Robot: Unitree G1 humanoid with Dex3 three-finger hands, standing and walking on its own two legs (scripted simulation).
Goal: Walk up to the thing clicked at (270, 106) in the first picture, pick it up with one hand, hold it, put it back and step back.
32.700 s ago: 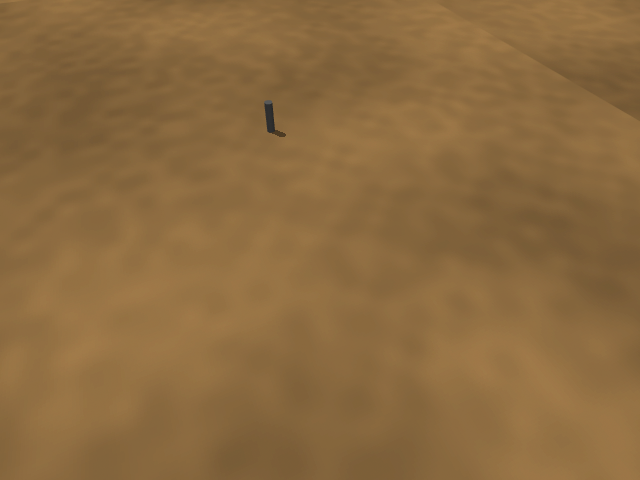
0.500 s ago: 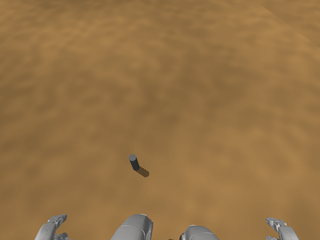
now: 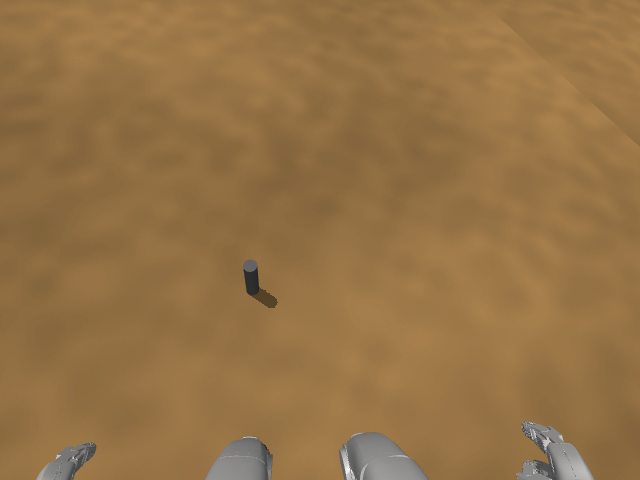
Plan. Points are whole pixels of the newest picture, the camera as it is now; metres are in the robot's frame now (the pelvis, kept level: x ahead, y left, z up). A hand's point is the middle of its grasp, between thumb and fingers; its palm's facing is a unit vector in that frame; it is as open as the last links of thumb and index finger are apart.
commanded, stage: step back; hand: left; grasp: from the side
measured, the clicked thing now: (251, 278) +0.66 +0.18 -0.68
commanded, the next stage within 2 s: none
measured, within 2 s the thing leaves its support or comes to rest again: neither
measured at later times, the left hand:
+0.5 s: hand out of the picture -0.04 +0.22 -0.14, palm faces +0.04 -0.91 -0.42, open 7.4 cm
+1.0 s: hand out of the picture -0.28 +0.17 -0.16, palm faces +0.02 -0.92 -0.40, open 7.4 cm
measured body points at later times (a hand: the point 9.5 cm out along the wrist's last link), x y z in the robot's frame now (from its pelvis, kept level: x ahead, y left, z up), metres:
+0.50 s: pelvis -0.16 -0.05 -0.01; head -0.10 -0.05 +0.43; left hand -0.04 +0.27 -0.11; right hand -0.10 -0.37 -0.14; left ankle -0.21 +0.07 -0.72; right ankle -0.09 -0.16 -0.73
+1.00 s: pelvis -0.33 -0.11 -0.02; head -0.29 -0.11 +0.43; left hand -0.28 +0.21 -0.13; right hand -0.17 -0.42 -0.12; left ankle -0.26 +0.05 -0.70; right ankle -0.33 -0.23 -0.73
